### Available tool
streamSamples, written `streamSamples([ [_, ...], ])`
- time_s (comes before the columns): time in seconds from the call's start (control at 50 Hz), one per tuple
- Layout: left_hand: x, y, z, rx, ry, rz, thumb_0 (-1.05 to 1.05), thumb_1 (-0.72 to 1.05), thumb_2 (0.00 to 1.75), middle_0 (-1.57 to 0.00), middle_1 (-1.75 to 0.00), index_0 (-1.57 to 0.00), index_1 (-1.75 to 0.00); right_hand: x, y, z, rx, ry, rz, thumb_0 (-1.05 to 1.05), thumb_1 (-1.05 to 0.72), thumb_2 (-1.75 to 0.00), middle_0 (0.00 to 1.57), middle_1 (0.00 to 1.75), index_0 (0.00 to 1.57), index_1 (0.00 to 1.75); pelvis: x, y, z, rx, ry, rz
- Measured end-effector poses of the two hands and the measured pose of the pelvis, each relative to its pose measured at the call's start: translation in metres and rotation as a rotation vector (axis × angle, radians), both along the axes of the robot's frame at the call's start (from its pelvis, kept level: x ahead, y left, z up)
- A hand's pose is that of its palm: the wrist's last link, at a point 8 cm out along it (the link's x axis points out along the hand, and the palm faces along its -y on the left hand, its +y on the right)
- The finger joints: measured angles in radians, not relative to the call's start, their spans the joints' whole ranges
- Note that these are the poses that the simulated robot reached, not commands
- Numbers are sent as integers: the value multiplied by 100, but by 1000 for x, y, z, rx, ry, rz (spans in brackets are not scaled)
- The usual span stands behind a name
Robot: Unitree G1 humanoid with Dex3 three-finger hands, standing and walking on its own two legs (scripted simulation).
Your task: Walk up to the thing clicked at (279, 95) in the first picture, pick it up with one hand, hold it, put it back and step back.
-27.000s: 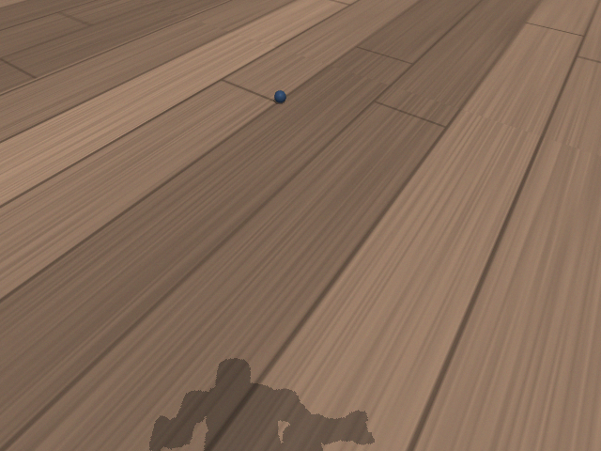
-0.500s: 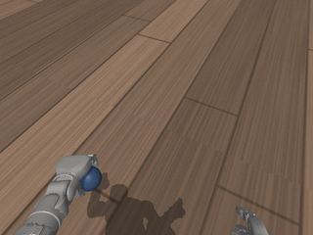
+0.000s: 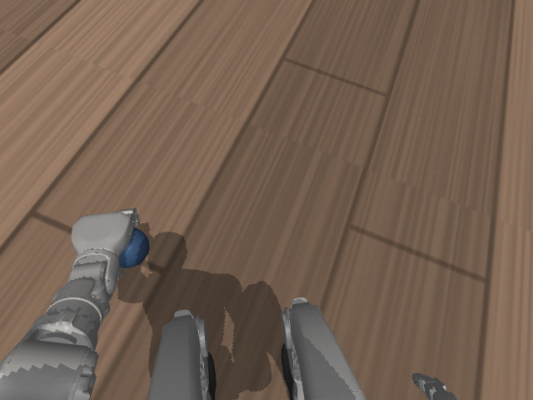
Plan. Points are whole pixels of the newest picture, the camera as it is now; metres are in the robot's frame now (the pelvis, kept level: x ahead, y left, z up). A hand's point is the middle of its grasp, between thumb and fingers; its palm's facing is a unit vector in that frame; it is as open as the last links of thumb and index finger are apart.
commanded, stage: crouch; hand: left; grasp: from above
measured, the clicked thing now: (127, 247) +0.39 +0.21 -0.17
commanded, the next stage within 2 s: lower in 1.14 s
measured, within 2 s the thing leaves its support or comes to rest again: neither
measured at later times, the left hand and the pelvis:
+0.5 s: hand (141, 265) +0.39 +0.22 -0.32, palm faces -0.45 -0.01 -0.89, open 10.1 cm; pelvis -0.02 +0.00 -0.14, yaw -2 degrees
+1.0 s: hand (150, 269) +0.40 +0.22 -0.39, palm faces -0.46 -0.01 -0.89, open 10.1 cm; pelvis -0.03 -0.01 -0.21, yaw -3 degrees
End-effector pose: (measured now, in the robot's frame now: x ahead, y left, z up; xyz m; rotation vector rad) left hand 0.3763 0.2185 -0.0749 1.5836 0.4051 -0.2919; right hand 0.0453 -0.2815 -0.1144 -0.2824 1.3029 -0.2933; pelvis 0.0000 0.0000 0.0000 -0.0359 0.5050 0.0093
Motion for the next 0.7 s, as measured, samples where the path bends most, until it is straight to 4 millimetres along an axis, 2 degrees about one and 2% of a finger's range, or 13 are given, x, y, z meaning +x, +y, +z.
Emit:
streamSamples([
  [0.08,2,-1,-40,-8,20,0,-4,7,57,-91,-71,-60,-55,-8,8,-35,18,21,11,1,-90,-90,20,30,20,30,-8,1,-31,-5,44,0],
  [0.18,4,0,-86,-19,38,-15,-4,7,59,-90,-72,-59,-54,-9,14,-73,33,28,37,1,-90,-90,20,30,20,30,-14,1,-67,-13,90,0],
  [0.32,12,0,-139,-31,28,-21,-4,7,61,-90,-73,-59,-54,0,13,-113,36,29,87,1,-90,-90,20,30,20,30,-17,-1,-108,-24,132,2],
  [0.5,23,3,-184,-37,21,6,-5,6,63,-89,-75,-58,-55,7,6,-145,38,38,125,1,-90,-90,20,30,20,30,-17,-5,-144,-32,151,-5],
  [0.7,27,3,-219,-42,36,2,-4,7,63,-87,-76,-57,-55,-4,2,-173,49,72,128,1,-91,-90,20,30,20,30,-20,-6,-173,-36,145,-19],
])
